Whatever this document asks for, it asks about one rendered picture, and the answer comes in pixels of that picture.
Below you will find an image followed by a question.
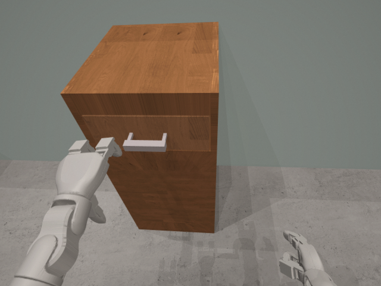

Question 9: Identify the drawer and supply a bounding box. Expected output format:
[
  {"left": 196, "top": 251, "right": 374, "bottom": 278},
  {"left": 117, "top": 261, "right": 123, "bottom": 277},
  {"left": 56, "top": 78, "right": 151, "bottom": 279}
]
[{"left": 82, "top": 115, "right": 210, "bottom": 150}]

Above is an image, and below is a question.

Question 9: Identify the handle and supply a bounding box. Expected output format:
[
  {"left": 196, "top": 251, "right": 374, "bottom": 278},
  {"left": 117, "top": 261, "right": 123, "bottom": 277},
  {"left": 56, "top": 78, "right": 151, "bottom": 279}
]
[{"left": 123, "top": 133, "right": 167, "bottom": 152}]

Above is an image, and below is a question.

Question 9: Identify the cabinet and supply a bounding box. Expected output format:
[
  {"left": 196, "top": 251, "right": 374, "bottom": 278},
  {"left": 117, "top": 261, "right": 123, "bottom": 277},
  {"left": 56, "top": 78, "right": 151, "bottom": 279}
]
[{"left": 60, "top": 22, "right": 219, "bottom": 234}]

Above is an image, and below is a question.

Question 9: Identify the robot right forearm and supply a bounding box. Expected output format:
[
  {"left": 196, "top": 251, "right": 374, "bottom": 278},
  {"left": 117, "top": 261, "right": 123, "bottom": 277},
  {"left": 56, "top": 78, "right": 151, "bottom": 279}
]
[{"left": 303, "top": 269, "right": 337, "bottom": 286}]

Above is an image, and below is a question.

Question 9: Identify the left robot hand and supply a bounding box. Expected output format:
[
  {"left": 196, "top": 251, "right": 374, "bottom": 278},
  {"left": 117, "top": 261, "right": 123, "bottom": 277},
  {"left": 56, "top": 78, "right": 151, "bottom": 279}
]
[{"left": 55, "top": 137, "right": 122, "bottom": 223}]

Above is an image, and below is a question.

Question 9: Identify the right robot hand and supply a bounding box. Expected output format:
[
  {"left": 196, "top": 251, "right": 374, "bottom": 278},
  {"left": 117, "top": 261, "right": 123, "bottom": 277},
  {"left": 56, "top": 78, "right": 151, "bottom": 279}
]
[{"left": 279, "top": 230, "right": 325, "bottom": 283}]

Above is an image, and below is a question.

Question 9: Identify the robot left forearm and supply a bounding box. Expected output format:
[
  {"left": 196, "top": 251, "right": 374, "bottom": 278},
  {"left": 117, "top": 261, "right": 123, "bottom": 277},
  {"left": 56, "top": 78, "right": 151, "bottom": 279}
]
[{"left": 9, "top": 193, "right": 92, "bottom": 286}]

